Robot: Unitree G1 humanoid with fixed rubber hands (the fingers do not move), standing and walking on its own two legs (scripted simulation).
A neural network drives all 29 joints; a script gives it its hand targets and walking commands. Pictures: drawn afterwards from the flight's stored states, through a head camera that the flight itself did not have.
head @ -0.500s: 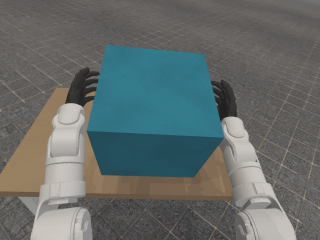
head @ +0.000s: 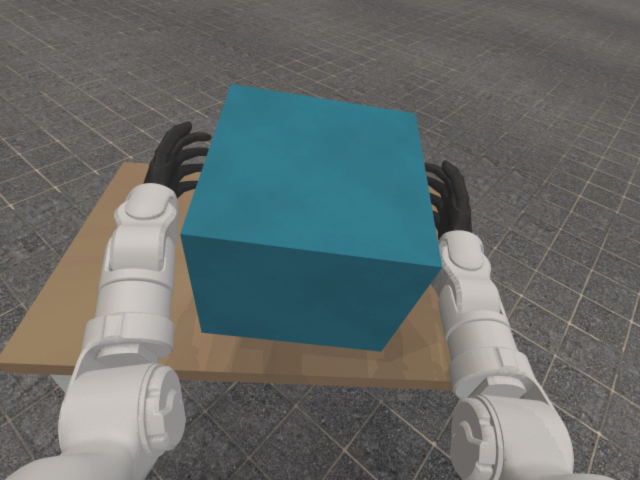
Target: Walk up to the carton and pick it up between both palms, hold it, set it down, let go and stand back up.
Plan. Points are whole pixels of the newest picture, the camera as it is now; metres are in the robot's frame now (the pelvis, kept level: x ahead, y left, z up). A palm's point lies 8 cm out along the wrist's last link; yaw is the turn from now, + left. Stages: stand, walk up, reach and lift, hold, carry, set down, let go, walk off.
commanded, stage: set down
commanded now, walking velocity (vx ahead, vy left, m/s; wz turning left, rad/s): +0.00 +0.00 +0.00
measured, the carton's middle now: (309, 222) +0.43 -0.01 +0.10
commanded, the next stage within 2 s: none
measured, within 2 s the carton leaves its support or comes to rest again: neither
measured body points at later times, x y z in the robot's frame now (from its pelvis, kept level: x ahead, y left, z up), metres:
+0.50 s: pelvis +0.02 +0.00 +0.00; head +0.01 +0.03 +0.45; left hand +0.45 +0.16 +0.15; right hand +0.40 -0.20 +0.14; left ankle +0.01 +0.10 -0.75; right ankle -0.01 -0.12 -0.75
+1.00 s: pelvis +0.01 +0.01 +0.00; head +0.02 +0.03 +0.45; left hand +0.46 +0.16 +0.13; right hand +0.40 -0.20 +0.11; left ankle +0.01 +0.10 -0.75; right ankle -0.01 -0.12 -0.75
